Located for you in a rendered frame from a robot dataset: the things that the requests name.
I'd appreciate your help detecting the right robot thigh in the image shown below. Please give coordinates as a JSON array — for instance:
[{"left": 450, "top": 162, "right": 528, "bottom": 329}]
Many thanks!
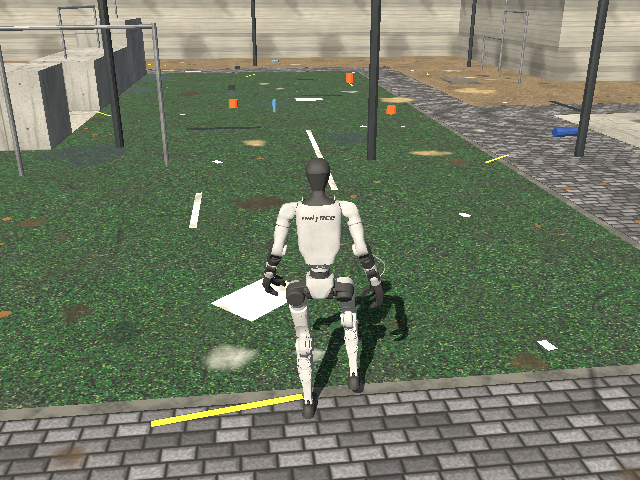
[{"left": 333, "top": 277, "right": 356, "bottom": 328}]

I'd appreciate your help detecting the robot left forearm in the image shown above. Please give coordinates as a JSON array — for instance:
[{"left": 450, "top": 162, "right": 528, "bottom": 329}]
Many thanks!
[{"left": 264, "top": 241, "right": 282, "bottom": 279}]

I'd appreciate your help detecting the left robot upper arm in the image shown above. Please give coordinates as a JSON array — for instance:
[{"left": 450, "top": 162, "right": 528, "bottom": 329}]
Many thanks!
[{"left": 271, "top": 202, "right": 298, "bottom": 257}]

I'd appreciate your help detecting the robot left hand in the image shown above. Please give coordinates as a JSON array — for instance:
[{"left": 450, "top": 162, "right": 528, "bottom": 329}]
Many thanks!
[{"left": 262, "top": 275, "right": 286, "bottom": 296}]

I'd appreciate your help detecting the robot left shin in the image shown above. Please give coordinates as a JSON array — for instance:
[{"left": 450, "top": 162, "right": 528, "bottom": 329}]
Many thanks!
[{"left": 295, "top": 338, "right": 313, "bottom": 405}]

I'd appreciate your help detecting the robot right hand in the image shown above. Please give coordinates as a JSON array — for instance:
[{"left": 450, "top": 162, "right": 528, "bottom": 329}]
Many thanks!
[{"left": 361, "top": 282, "right": 385, "bottom": 309}]

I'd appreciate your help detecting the robot right forearm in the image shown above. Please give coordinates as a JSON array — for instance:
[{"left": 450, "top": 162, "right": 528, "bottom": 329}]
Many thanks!
[{"left": 359, "top": 241, "right": 381, "bottom": 286}]

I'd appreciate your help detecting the right robot upper arm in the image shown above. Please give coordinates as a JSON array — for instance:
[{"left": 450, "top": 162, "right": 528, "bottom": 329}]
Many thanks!
[{"left": 339, "top": 201, "right": 368, "bottom": 257}]

